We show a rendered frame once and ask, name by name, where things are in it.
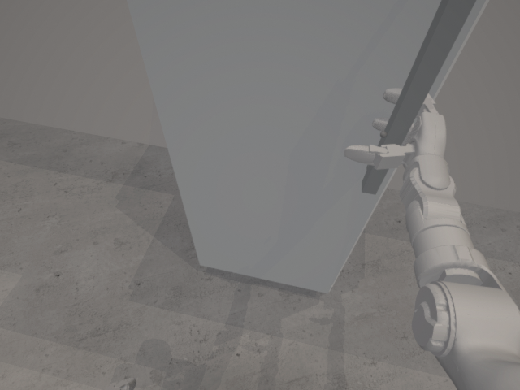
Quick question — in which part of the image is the handle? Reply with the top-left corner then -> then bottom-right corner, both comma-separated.
362,0 -> 476,195

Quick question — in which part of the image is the robot right hand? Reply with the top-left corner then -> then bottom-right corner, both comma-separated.
344,88 -> 447,170

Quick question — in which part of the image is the robot right upper arm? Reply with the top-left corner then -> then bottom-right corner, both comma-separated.
412,280 -> 520,390

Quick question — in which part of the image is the right robot forearm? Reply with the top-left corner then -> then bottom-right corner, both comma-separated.
400,154 -> 520,315

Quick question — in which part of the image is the fridge door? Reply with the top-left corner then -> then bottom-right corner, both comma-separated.
127,0 -> 486,293

